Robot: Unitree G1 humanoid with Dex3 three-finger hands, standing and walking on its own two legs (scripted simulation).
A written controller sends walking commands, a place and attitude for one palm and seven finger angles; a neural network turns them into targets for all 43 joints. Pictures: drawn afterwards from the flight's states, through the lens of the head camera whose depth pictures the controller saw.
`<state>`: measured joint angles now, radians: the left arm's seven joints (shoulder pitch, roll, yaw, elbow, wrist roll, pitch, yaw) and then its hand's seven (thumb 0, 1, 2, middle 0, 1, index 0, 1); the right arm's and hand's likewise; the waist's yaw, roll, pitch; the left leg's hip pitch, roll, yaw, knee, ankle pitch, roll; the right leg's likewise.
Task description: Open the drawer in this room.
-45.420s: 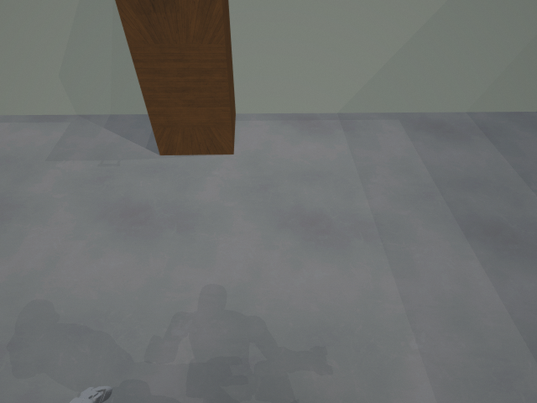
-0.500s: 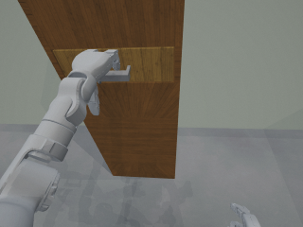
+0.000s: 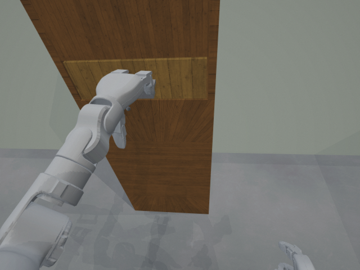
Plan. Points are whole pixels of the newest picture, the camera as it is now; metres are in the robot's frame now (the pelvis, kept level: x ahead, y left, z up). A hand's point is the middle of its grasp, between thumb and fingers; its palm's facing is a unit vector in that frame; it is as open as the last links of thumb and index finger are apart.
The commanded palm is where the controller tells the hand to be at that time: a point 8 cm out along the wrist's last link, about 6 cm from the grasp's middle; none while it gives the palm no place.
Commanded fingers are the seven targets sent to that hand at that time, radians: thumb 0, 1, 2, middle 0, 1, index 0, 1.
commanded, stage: re-aim the fingers above the handle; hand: left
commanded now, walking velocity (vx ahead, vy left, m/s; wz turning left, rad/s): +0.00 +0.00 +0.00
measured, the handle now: (135, 87) +0.54 +0.16 +0.13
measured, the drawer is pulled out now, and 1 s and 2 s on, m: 0.00 0.00 0.00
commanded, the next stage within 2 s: lower the fingers behind the handle in 0.64 s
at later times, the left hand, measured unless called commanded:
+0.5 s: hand (146, 119) +0.39 +0.10 +0.15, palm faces -0.10 +0.00 -0.99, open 13.8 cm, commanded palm +0.41 +0.16 +0.26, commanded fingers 0.00 -0.50 0.30 -0.30 -1.20 -0.30 -1.20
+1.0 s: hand (123, 124) +0.40 +0.16 +0.13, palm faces -0.21 +0.02 -0.98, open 13.8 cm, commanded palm +0.41 +0.19 +0.24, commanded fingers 0.00 -0.50 0.30 -0.30 -1.20 -0.30 -1.20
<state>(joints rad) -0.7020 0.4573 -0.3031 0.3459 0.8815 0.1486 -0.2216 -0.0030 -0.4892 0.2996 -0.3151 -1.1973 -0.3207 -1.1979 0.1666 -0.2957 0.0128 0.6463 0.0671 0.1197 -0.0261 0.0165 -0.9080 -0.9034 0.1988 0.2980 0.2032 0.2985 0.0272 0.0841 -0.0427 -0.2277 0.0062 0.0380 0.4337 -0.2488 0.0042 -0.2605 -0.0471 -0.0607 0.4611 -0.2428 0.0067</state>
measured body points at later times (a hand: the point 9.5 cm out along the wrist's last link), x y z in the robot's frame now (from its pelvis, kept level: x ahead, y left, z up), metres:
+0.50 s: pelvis +0.00 +0.00 +0.00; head +0.01 -0.04 +0.45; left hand +0.39 +0.10 +0.21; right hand +0.16 -0.25 -0.12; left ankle -0.02 +0.12 -0.74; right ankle +0.00 -0.12 -0.74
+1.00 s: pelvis -0.01 +0.00 +0.00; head +0.02 -0.03 +0.45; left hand +0.40 +0.16 +0.18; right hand +0.13 -0.27 -0.13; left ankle -0.02 +0.12 -0.74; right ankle +0.00 -0.12 -0.74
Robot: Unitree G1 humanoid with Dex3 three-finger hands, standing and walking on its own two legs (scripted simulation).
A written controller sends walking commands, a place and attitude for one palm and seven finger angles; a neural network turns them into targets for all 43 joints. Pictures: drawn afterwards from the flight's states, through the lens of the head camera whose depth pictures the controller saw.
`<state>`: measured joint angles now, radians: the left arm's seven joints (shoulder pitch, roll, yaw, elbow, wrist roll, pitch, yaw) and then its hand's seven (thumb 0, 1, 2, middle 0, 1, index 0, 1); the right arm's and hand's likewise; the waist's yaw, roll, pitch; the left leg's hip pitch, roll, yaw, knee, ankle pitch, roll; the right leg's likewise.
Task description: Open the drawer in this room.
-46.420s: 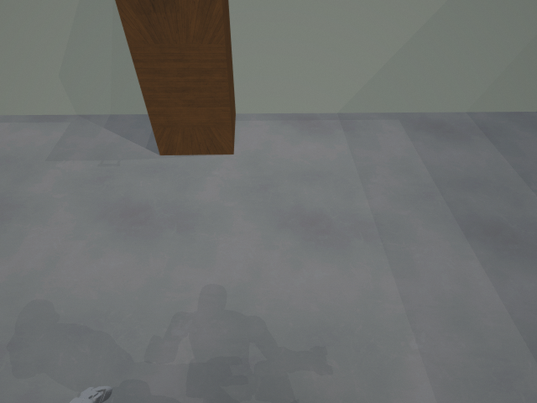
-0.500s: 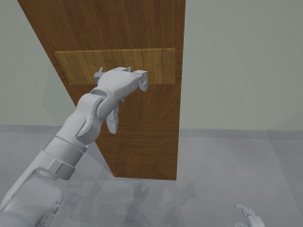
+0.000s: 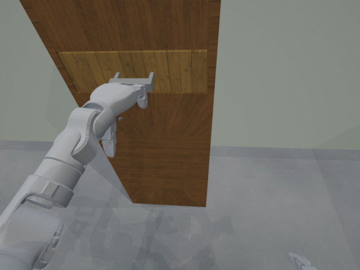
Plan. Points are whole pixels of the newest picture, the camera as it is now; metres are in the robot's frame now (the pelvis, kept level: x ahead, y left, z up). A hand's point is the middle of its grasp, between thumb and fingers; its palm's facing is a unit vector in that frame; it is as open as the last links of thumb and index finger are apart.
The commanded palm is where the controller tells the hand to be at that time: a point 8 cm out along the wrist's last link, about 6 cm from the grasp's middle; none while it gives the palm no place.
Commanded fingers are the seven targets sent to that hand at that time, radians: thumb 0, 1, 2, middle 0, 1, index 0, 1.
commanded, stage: lower the fingers behind the handle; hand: left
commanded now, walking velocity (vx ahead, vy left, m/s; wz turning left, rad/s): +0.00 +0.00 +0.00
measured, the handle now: (132, 80) +0.55 +0.16 +0.14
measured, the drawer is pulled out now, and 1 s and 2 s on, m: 0.00 0.00 0.00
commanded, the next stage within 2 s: close the thumb around the handle in 1.34 s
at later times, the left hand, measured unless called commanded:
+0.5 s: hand (101, 106) +0.43 +0.20 +0.15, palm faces -0.08 +0.02 -1.00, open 14.4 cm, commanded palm +0.42 +0.20 +0.20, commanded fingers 0.00 -0.50 0.30 -0.30 -1.20 -0.30 -1.20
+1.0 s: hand (119, 107) +0.44 +0.17 +0.13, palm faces +0.05 -0.01 -1.00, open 13.6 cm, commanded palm +0.41 +0.19 +0.17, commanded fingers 0.00 -0.50 0.30 -0.30 -1.20 -0.30 -1.20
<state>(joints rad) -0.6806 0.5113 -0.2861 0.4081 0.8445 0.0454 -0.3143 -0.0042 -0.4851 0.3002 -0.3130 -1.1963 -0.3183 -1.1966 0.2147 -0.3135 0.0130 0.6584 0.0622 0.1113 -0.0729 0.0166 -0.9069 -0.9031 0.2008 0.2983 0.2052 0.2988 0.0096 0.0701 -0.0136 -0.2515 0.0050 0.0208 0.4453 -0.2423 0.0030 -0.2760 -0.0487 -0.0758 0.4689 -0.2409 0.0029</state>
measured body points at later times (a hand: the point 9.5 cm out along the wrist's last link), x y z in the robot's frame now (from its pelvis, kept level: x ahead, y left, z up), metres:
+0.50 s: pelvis +0.00 +0.01 +0.00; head +0.02 -0.02 +0.45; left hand +0.43 +0.20 +0.20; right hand +0.13 -0.25 -0.13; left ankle -0.01 +0.12 -0.74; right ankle +0.00 -0.12 -0.74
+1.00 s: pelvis +0.00 +0.00 +0.00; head +0.01 -0.04 +0.45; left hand +0.43 +0.17 +0.19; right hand +0.12 -0.24 -0.14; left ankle -0.01 +0.12 -0.74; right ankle +0.00 -0.12 -0.74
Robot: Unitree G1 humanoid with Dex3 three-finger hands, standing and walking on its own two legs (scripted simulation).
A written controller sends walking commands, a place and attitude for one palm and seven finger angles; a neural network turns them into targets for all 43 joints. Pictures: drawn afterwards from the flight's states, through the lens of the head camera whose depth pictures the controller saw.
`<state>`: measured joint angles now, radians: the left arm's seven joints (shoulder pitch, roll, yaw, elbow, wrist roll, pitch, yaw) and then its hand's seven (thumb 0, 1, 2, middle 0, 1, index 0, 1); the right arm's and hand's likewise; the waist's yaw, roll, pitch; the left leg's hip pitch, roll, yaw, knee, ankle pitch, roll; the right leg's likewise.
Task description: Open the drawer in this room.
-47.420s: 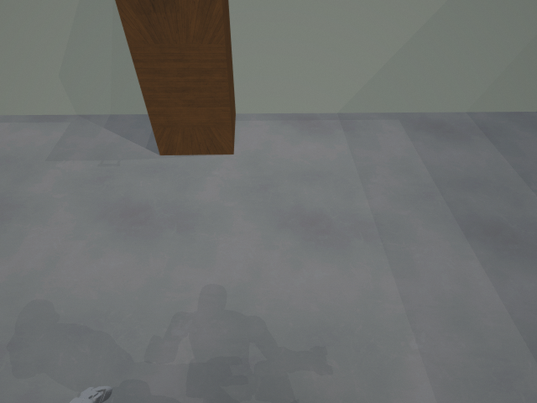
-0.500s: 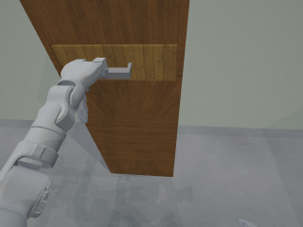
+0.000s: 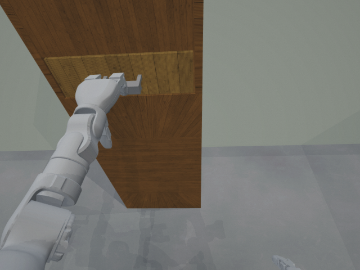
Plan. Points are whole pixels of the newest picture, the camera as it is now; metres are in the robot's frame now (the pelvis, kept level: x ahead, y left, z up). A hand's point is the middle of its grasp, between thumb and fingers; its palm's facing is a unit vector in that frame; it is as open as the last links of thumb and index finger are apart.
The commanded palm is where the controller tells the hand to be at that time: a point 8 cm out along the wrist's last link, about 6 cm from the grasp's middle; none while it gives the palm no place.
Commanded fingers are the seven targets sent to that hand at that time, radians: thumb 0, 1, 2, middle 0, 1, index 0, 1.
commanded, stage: lower the fingers behind the handle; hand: left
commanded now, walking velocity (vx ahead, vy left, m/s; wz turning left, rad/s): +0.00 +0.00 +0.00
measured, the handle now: (120, 83) +0.54 +0.18 +0.14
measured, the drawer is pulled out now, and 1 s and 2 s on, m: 0.00 0.00 0.00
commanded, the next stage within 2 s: close the thumb around the handle in 0.34 s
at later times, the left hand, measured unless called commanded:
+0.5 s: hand (101, 113) +0.44 +0.21 +0.13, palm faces +0.08 +0.00 -1.00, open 13.8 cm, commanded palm +0.41 +0.21 +0.18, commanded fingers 0.00 -0.28 0.40 -0.32 -1.22 -0.32 -1.22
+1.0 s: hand (104, 115) +0.44 +0.20 +0.12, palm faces +0.02 +0.01 -1.00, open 6.4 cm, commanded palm +0.42 +0.21 +0.18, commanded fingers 0.00 0.90 0.90 -0.40 -1.35 -0.40 -1.35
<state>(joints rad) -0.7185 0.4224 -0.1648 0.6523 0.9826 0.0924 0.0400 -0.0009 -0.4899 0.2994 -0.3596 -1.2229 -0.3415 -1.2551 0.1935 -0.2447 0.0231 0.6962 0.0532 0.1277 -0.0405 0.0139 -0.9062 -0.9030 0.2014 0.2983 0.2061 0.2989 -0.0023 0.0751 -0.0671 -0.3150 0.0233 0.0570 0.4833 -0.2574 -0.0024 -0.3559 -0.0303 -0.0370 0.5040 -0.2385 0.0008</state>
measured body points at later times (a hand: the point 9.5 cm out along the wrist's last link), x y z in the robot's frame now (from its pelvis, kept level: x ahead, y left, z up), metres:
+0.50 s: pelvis +0.00 +0.00 +0.00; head +0.02 -0.03 +0.45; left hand +0.43 +0.21 +0.18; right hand +0.11 -0.26 -0.13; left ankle -0.01 +0.12 -0.74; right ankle +0.01 -0.12 -0.74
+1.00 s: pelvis +0.00 +0.01 +0.00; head +0.03 -0.02 +0.45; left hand +0.43 +0.20 +0.18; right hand +0.12 -0.25 -0.13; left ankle -0.01 +0.12 -0.74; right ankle +0.01 -0.12 -0.74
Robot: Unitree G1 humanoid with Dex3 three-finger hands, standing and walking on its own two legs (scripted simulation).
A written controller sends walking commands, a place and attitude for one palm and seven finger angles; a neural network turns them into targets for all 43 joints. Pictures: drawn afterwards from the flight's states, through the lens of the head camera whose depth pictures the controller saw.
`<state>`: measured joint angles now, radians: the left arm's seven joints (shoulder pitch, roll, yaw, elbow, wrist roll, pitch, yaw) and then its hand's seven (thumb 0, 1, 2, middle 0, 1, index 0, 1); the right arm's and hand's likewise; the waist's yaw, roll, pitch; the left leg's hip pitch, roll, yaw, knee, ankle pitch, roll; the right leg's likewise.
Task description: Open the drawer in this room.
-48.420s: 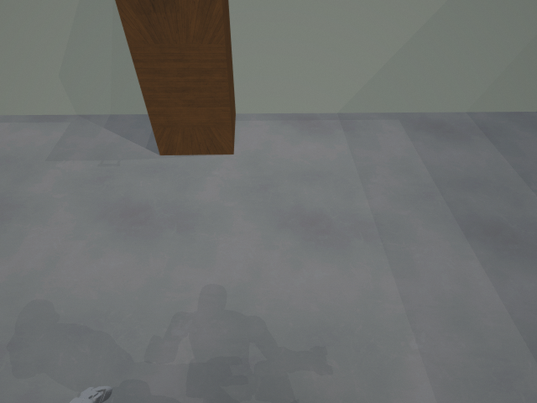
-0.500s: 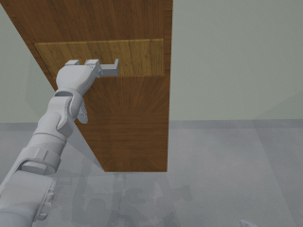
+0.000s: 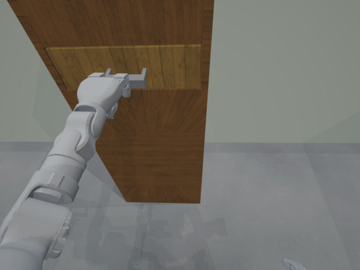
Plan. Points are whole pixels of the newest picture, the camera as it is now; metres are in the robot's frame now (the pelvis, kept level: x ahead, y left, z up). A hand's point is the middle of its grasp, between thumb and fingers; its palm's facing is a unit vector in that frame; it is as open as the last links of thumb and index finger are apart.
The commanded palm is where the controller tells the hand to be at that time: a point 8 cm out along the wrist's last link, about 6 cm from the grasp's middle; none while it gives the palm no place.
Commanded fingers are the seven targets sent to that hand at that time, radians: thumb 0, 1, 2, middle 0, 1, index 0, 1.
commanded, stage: close the thumb around the handle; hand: left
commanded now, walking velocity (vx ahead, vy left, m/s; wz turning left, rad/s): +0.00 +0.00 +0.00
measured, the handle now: (125, 76) +0.55 +0.17 +0.14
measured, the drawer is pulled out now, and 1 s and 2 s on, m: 0.00 0.00 0.00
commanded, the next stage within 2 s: pull the drawer open in 0.14 s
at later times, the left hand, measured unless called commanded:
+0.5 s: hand (110, 117) +0.42 +0.19 +0.11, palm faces -0.02 -0.02 -1.00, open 4.8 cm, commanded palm +0.39 +0.20 +0.18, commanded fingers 0.00 0.90 0.90 -0.40 -1.35 -0.40 -1.35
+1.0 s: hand (96, 139) +0.36 +0.20 +0.11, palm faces +0.00 -0.07 -1.00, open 4.8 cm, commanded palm +0.32 +0.21 +0.18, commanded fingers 0.00 0.90 0.90 -0.40 -1.35 -0.40 -1.35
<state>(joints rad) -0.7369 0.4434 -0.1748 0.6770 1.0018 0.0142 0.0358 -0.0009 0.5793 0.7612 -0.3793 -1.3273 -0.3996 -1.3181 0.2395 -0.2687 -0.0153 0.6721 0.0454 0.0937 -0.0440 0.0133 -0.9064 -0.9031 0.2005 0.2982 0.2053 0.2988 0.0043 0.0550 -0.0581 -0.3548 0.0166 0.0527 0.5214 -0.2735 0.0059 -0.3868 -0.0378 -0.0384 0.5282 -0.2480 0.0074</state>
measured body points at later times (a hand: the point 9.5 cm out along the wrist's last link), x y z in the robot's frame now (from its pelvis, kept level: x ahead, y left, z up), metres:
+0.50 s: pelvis +0.00 -0.01 +0.00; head +0.02 -0.04 +0.45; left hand +0.42 +0.19 +0.17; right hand +0.13 -0.26 -0.13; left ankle -0.01 +0.12 -0.73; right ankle +0.01 -0.13 -0.73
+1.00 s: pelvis +0.01 +0.00 +0.01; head +0.02 -0.04 +0.45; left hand +0.35 +0.21 +0.17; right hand +0.22 -0.22 -0.10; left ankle -0.01 +0.12 -0.73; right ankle +0.01 -0.13 -0.73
